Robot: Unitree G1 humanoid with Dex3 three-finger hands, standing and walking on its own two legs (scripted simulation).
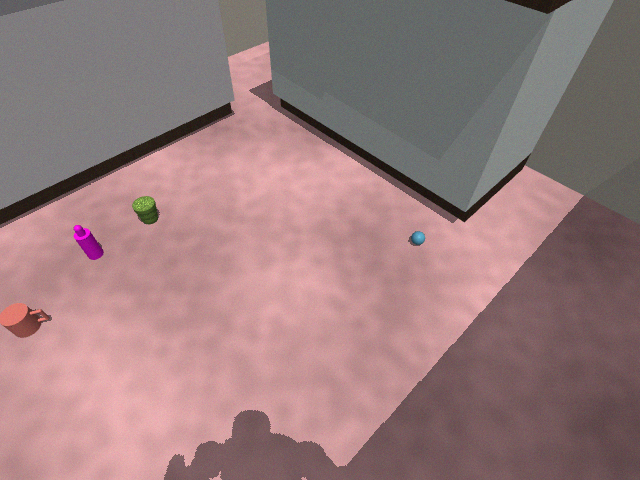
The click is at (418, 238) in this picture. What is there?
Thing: free ball
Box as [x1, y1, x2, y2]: [411, 231, 424, 244]
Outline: 416,231 412,234 411,239 414,243 419,244 423,242 424,235 423,233
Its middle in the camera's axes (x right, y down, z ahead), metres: +0.41 -0.01 +1.60
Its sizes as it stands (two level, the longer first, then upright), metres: 0.056 0.056 0.056
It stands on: the floor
